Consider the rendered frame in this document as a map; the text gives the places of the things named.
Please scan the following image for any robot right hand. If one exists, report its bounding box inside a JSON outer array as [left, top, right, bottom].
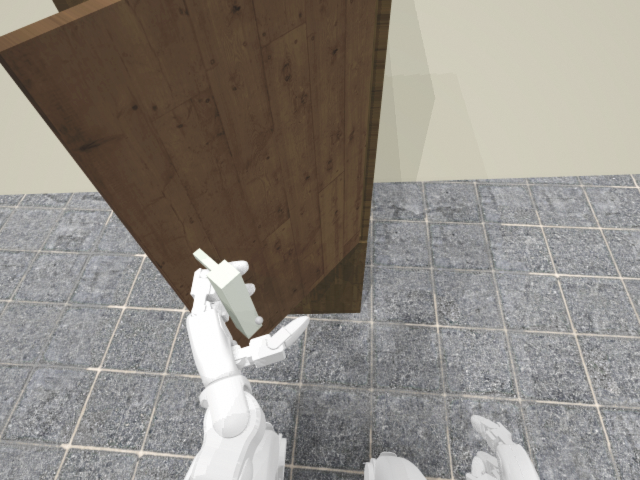
[[466, 415, 540, 480]]

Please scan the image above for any handle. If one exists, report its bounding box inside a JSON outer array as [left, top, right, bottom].
[[193, 248, 263, 339]]

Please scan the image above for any robot left hand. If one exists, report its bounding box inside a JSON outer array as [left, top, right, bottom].
[[186, 261, 310, 388]]

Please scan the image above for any robot left forearm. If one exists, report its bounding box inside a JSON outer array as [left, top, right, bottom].
[[184, 374, 266, 480]]

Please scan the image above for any robot left thigh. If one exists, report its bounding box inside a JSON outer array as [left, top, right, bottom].
[[252, 430, 287, 480]]

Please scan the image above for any cupboard door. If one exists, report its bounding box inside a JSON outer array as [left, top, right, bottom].
[[0, 0, 376, 348]]

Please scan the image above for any robot thigh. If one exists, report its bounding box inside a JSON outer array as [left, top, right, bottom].
[[364, 456, 427, 480], [252, 430, 287, 480]]

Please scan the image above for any robot right thigh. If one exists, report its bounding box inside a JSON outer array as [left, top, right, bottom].
[[364, 456, 427, 480]]

